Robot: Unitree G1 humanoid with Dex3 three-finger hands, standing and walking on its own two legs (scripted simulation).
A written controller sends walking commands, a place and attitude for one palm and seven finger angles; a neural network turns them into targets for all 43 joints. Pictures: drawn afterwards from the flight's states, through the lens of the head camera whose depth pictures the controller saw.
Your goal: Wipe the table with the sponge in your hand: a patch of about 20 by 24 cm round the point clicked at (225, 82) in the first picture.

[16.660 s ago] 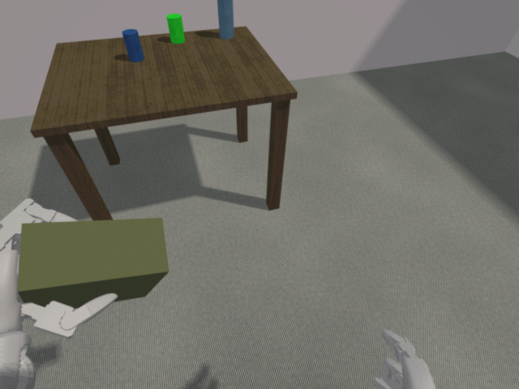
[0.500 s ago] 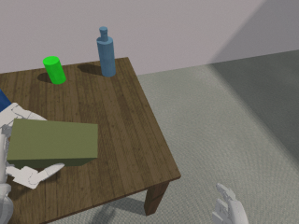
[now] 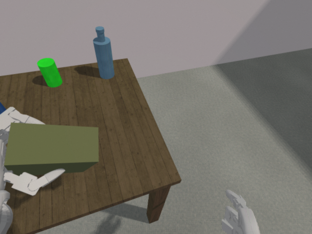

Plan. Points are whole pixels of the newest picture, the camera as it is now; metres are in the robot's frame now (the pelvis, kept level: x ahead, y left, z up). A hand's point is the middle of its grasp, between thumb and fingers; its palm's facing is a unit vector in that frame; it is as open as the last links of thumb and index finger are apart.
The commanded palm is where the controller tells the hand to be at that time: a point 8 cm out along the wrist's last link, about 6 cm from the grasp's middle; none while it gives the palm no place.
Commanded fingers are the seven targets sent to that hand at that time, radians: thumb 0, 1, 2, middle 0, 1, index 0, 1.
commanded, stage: shuffle to correct the standing spot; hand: left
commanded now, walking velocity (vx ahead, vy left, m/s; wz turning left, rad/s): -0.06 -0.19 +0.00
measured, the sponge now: (67, 152) +0.24 +0.20 +0.13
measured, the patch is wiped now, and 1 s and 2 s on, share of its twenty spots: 0.00 0.00 0.00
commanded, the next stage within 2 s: come to a stop and stand still in 0.86 s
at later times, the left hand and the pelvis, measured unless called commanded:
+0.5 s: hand (75, 153) +0.23 +0.18 +0.16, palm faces +0.31 -0.86 -0.41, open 10.6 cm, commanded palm +0.16 +0.22 +0.17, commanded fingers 0.00 0.10 1.30 -1.20 -1.60 -1.20 -1.60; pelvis +0.00 -0.06 -0.01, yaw -1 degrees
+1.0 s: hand (67, 180) +0.18 +0.17 +0.16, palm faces +0.34 -0.84 -0.43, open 10.6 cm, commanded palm +0.13 +0.22 +0.17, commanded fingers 0.00 0.10 1.30 -1.20 -1.60 -1.20 -1.60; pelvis -0.03 -0.07 -0.01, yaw +1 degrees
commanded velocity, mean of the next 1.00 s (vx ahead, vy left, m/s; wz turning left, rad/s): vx -0.18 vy -0.17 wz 0.00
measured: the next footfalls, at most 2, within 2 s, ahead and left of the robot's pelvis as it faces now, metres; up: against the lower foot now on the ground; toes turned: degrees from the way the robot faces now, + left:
left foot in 1.14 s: -0.05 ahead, +0.06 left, +0.00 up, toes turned +5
